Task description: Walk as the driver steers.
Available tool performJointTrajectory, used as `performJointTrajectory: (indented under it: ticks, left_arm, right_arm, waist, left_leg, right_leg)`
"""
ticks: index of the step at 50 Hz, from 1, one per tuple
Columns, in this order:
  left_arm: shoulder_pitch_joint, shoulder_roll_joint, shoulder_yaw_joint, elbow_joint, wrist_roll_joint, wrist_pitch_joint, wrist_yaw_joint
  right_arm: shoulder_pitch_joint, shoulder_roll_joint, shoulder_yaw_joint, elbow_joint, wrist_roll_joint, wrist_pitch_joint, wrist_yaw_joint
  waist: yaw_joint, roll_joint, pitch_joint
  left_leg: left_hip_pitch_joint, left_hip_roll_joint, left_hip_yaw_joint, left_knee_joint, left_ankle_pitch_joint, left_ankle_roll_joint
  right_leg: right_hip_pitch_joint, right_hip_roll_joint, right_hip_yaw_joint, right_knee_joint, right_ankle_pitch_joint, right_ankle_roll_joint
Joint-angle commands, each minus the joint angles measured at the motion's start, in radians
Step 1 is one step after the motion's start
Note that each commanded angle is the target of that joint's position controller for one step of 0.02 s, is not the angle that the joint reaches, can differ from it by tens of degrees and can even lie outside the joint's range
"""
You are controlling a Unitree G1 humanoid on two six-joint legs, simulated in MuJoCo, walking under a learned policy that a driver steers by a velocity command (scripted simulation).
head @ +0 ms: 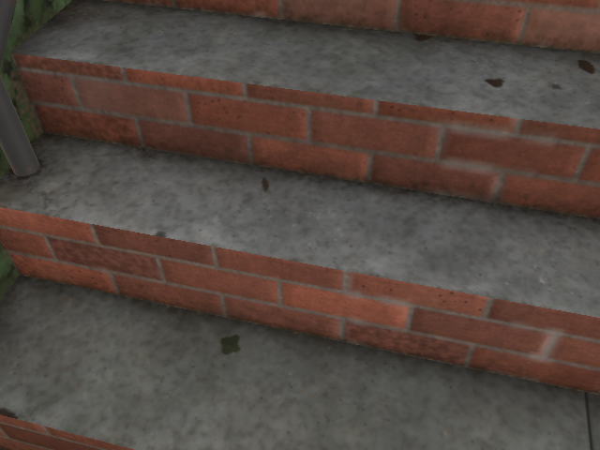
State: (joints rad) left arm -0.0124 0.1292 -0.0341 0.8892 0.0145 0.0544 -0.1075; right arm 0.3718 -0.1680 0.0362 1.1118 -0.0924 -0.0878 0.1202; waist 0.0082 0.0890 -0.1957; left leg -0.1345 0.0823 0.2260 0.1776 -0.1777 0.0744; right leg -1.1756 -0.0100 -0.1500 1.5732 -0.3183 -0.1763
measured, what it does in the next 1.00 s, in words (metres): climbs, turning right: right foot 0.18 m higher, then left foot 0.19 m higher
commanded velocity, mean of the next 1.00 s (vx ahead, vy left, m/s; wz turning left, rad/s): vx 0.50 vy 0.00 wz -0.57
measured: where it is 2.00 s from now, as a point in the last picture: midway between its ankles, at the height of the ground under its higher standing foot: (484, 116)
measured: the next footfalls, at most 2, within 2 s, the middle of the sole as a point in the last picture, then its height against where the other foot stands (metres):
right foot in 0.02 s outside the picture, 0.18 m higher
left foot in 0.52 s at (294, 420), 0.19 m higher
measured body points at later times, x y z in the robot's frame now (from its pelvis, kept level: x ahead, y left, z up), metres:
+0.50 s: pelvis +0.25 -0.01 +0.16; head +0.22 -0.01 +0.60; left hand +0.18 +0.16 -0.01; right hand +0.46 -0.24 +0.10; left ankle +0.43 +0.06 -0.37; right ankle +0.10 -0.09 -0.58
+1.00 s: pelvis +0.47 -0.04 +0.34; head +0.45 -0.03 +0.79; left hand +0.69 +0.04 +0.21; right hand +0.29 -0.11 +0.18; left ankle +0.43 +0.06 -0.39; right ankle +0.46 -0.21 -0.05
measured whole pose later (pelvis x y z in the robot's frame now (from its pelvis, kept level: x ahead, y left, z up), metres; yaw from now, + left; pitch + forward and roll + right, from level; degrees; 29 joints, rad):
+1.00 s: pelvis +0.47 -0.04 +0.34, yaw -33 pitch +5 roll +3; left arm 0.09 0.14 -0.01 1.00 0.00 0.00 -0.08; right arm 0.50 -0.06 0.06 1.23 -0.14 -0.08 0.06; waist -0.05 -0.04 -0.15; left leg -0.14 0.01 0.37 0.42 -0.37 0.04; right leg -1.46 -0.02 0.15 2.18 0.01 -0.27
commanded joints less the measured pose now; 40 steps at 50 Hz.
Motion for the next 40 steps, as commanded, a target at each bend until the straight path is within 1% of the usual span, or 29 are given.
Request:
performJointTrajectory:
  ticks: [1,3,4,5,6,7,8,10,11,13,15,16,18,20,21,22,23,24,25,26,27,28,29,30,31,33,35,38,40]
  left_arm:
    - [-0.021,0.047,0.006,-0.114,0.010,0.009,-0.008]
    - [0.124,0.064,0.011,-0.079,0.005,0.011,0.035]
    - [0.235,0.106,0.029,-0.028,-0.016,0.010,0.051]
    - [0.381,0.152,0.052,0.029,-0.012,0.008,0.060]
    - [0.530,0.196,0.063,0.126,0.028,-0.005,0.061]
    - [0.594,0.181,0.066,0.128,0.054,-0.009,0.057]
    - [0.621,0.117,0.045,0.201,0.081,-0.034,0.056]
    - [0.509,0.076,0.035,0.236,0.066,-0.094,0.039]
    - [0.398,0.038,0.022,0.235,0.041,-0.108,0.036]
    - [0.258,0.003,0.003,0.219,0.032,-0.125,0.016]
    - [0.192,0.049,0.019,0.144,0.036,-0.143,0.008]
    - [0.306,0.061,0.017,0.168,0.053,-0.145,0.023]
    - [0.586,0.022,0.010,0.278,0.081,-0.141,0.048]
    - [0.674,0.020,0.011,0.305,0.096,-0.165,0.047]
    - [0.668,0.030,0.014,0.300,0.098,-0.175,0.038]
    - [0.620,0.037,0.020,0.273,0.081,-0.179,0.033]
    - [0.475,0.077,0.035,0.199,0.021,-0.163,0.003]
    - [0.487,0.118,0.042,0.184,0.000,-0.170,-0.013]
    - [0.435,0.150,0.043,0.151,0.006,-0.185,-0.018]
    - [0.447,0.232,0.079,0.137,-0.016,-0.190,-0.027]
    - [0.417,0.235,0.097,0.135,0.002,-0.204,-0.034]
    - [0.519,0.081,0.073,0.136,0.059,-0.212,-0.038]
    - [0.562,-0.013,0.058,0.190,0.067,-0.184,-0.048]
    - [0.456,0.058,0.089,0.224,0.021,-0.161,-0.050]
    - [0.444,0.078,0.099,0.242,-0.012,-0.156,-0.036]
    - [0.343,0.044,0.087,0.215,0.002,-0.149,0.001]
    - [0.313,0.004,0.072,0.198,-0.013,-0.120,-0.006]
    - [0.255,-0.013,0.048,0.154,-0.026,-0.111,-0.015]
    - [0.217,0.032,0.057,0.144,-0.035,-0.112,-0.022]
  right_arm:
    - [0.042,-0.301,-0.065,-0.016,0.030,-0.036,0.014]
    - [0.102,-0.232,-0.062,0.000,-0.031,-0.020,0.013]
    - [0.097,-0.230,-0.063,0.004,-0.030,-0.006,0.020]
    - [0.009,-0.242,-0.074,-0.026,-0.020,0.011,0.035]
    - [-0.058,-0.126,-0.051,-0.028,-0.047,0.037,0.052]
    - [-0.086,-0.124,-0.045,-0.033,-0.012,0.062,0.054]
    - [-0.164,-0.052,-0.028,-0.077,0.010,0.065,0.027]
    - [-0.252,-0.068,-0.029,-0.149,0.007,0.033,-0.022]
    - [-0.254,-0.078,-0.021,-0.161,0.000,0.022,-0.040]
    - [-0.227,-0.105,-0.025,-0.163,0.022,0.034,-0.071]
    - [-0.306,-0.125,-0.029,-0.195,0.046,0.034,-0.084]
    - [-0.332,-0.077,-0.016,-0.200,0.051,0.034,-0.078]
    - [-0.485,-0.039,0.009,-0.293,0.037,0.032,-0.094]
    - [-0.629,-0.058,0.012,-0.384,0.025,0.027,-0.116]
    - [-0.686,-0.047,0.014,-0.422,0.037,0.039,-0.134]
    - [-0.690,-0.028,0.017,-0.439,0.038,0.048,-0.143]
    - [-0.824,0.007,0.036,-0.503,0.029,0.080,-0.129]
    - [-0.801,0.056,0.038,-0.519,0.050,0.098,-0.085]
    - [-0.668,0.044,0.030,-0.480,0.061,0.099,-0.063]
    - [-0.629,-0.083,-0.015,-0.471,0.083,0.090,-0.064]
    - [-0.431,-0.143,-0.044,-0.418,0.075,0.083,-0.082]
    - [-0.187,-0.147,-0.048,-0.338,0.068,0.071,-0.098]
    - [-0.004,-0.194,-0.059,-0.273,0.006,0.078,-0.107]
    - [0.047,-0.228,-0.071,-0.227,-0.002,0.068,-0.115]
    - [-0.070,-0.248,-0.080,-0.187,0.036,0.046,-0.112]
    - [-0.196,0.002,-0.028,-0.122,0.046,0.041,-0.096]
    - [-0.270,0.136,0.008,-0.104,0.058,0.042,-0.095]
    - [-0.244,0.102,-0.007,-0.060,0.014,0.016,-0.097]
    - [-0.242,0.058,-0.015,-0.083,0.001,0.009,-0.081]
  waist:
    - [0.066,0.137,-0.034]
    - [0.053,0.106,-0.169]
    - [0.091,0.059,-0.158]
    - [0.161,-0.016,-0.118]
    - [0.188,-0.267,-0.034]
    - [0.211,-0.304,-0.026]
    - [0.174,-0.291,0.045]
    - [0.059,-0.121,0.099]
    - [-0.016,-0.092,0.086]
    - [-0.113,-0.051,0.091]
    - [-0.096,-0.057,0.091]
    - [-0.059,-0.177,0.092]
    - [0.030,-0.199,0.106]
    - [0.051,-0.107,0.093]
    - [0.053,-0.098,0.089]
    - [0.033,-0.124,0.107]
    - [0.006,-0.123,0.181]
    - [-0.018,-0.262,0.189]
    - [-0.062,-0.259,0.171]
    - [-0.099,-0.254,0.070]
    - [-0.146,-0.207,-0.043]
    - [-0.144,0.068,-0.315]
    - [-0.191,0.240,-0.306]
    - [-0.242,0.176,-0.035]
    - [-0.150,0.116,0.147]
    - [-0.046,-0.196,0.108]
    - [0.023,-0.139,0.087]
    - [0.075,-0.125,0.077]
    - [0.058,-0.118,0.061]
  left_leg:
    - [0.347,0.330,-0.040,0.187,1.747,0.256]
    - [0.319,0.277,-0.039,0.377,1.884,0.242]
    - [0.088,0.252,-0.079,0.435,1.788,0.243]
    - [-0.133,0.193,-0.110,0.553,1.530,0.261]
    - [-0.523,0.019,-0.130,0.929,0.517,0.174]
    - [-0.766,-0.082,-0.328,1.483,0.288,0.150]
    - [-1.001,-0.185,-0.523,1.742,0.277,0.180]
    - [-1.216,-0.195,-0.560,1.893,0.210,0.176]
    - [-1.242,-0.152,-0.512,1.944,0.168,0.170]
    - [-1.199,-0.081,-0.365,1.904,0.136,0.135]
    - [-0.960,-0.037,-0.253,1.684,0.126,0.100]
    - [-0.961,-0.055,-0.197,1.906,0.028,0.075]
    - [-1.310,-0.063,-0.290,2.077,-0.228,0.097]
    - [-1.420,-0.022,-0.291,1.784,-0.235,0.101]
    - [-1.359,-0.005,-0.273,1.654,-0.201,0.078]
    - [-1.272,0.013,-0.238,1.546,-0.144,0.058]
    - [-0.935,0.003,-0.125,1.244,-0.418,0.022]
    - [-0.587,-0.064,-0.004,1.376,-0.308,-0.009]
    - [-0.524,-0.084,-0.044,1.335,-0.177,-0.025]
    - [-0.471,-0.199,-0.020,1.145,-0.225,0.000]
    - [-0.323,-0.172,-0.186,0.958,-0.147,0.059]
    - [0.081,0.023,-0.587,0.761,0.003,0.225]
    - [0.205,0.228,-1.079,0.362,-0.373,0.326]
    - [-0.040,0.240,-1.236,0.199,-0.915,0.253]
    - [-0.250,0.244,-1.095,0.224,-0.922,0.213]
    - [-0.378,0.239,-0.694,0.310,-0.494,0.170]
    - [-0.376,0.183,-0.491,0.261,-0.237,0.109]
    - [-0.355,0.125,-0.200,0.210,-0.097,0.030]
    - [-0.390,0.090,-0.067,0.135,-0.056,0.024]
  right_leg:
    - [0.095,0.129,-0.089,-0.343,-0.260,0.042]
    - [0.321,0.160,0.085,-0.421,-0.073,-0.016]
    - [0.522,0.163,0.173,-0.484,-0.067,-0.032]
    - [0.693,0.183,0.283,-0.628,-0.142,-0.025]
    - [0.867,0.056,0.598,-0.866,-0.085,-0.135]
    - [0.891,-0.016,0.854,-1.025,-0.324,-0.181]
    - [0.917,-0.029,0.900,-1.041,-0.413,-0.141]
    - [0.979,-0.037,0.794,-1.038,-0.156,-0.072]
    - [0.941,-0.024,0.694,-1.018,0.002,-0.055]
    - [0.778,0.006,0.488,-1.034,0.259,-0.034]
    - [0.522,0.059,0.388,-1.140,0.227,-0.033]
    - [0.514,0.032,0.461,-1.158,0.271,-0.075]
    - [0.826,-0.061,0.622,-1.122,0.278,-0.086]
    - [1.038,-0.084,0.631,-1.100,0.271,-0.055]
    - [0.996,-0.079,0.641,-1.126,0.289,-0.051]
    - [0.921,-0.078,0.624,-1.172,0.258,-0.062]
    - [0.613,-0.119,0.592,-1.450,0.207,-0.113]
    - [0.360,-0.145,0.601,-1.520,0.524,-0.177]
    - [0.460,-0.215,0.609,-1.439,0.939,-0.176]
    - [0.646,-0.164,0.552,-1.299,1.600,-0.160]
    - [0.765,-0.127,0.495,-1.002,1.785,-0.079]
    - [0.527,-0.021,0.498,-0.682,1.355,-0.028]
    - [0.280,0.148,0.491,-0.302,0.284,0.017]
    - [0.119,0.110,0.531,0.193,0.337,0.030]
    - [0.054,0.054,0.443,0.312,0.417,0.029]
    - [0.092,0.026,0.411,0.359,0.484,-0.041]
    - [0.050,0.003,0.431,0.402,0.460,-0.103]
    - [-0.034,-0.017,0.363,0.407,0.453,-0.123]
    - [0.038,-0.013,0.281,0.359,0.458,-0.093]
Keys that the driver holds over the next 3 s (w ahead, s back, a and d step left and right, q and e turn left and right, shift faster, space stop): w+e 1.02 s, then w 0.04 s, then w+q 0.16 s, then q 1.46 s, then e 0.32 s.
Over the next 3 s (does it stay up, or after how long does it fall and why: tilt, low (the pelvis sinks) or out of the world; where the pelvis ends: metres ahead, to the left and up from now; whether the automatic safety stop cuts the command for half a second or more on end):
stays up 0.89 -0.19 0.71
